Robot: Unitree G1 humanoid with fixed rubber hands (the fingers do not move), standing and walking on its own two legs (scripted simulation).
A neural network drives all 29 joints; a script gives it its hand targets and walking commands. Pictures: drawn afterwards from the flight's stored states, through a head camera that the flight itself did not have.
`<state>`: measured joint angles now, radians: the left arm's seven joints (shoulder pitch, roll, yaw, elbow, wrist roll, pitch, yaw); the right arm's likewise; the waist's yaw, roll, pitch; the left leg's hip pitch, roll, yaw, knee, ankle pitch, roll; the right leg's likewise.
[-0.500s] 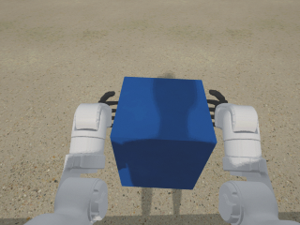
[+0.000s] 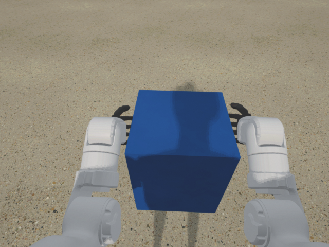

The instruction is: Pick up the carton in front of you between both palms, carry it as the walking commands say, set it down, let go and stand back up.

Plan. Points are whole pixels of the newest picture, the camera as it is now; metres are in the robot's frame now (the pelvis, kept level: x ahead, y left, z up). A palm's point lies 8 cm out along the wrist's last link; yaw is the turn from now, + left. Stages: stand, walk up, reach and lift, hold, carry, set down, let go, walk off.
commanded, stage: carry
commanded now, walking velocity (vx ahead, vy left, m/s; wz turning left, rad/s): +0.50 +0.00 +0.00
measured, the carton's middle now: (178, 153) +0.34 +0.00 +0.04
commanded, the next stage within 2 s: none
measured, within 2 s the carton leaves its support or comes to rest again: neither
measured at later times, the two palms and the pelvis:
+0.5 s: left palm (114, 90) +0.63 +0.23 +0.02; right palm (194, 89) +0.63 -0.07 +0.03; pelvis +0.27 +0.08 -0.09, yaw -2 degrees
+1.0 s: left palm (124, 51) +0.94 +0.25 +0.01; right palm (186, 49) +0.95 -0.05 +0.02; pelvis +0.58 +0.10 -0.10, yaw +2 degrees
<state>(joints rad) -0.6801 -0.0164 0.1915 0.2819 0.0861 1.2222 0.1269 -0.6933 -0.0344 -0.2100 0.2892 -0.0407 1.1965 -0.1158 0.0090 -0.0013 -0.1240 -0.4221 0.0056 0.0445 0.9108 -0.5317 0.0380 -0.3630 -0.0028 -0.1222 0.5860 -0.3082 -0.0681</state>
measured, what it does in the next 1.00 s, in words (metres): goes down: left foot 0.08 m lower, then right foot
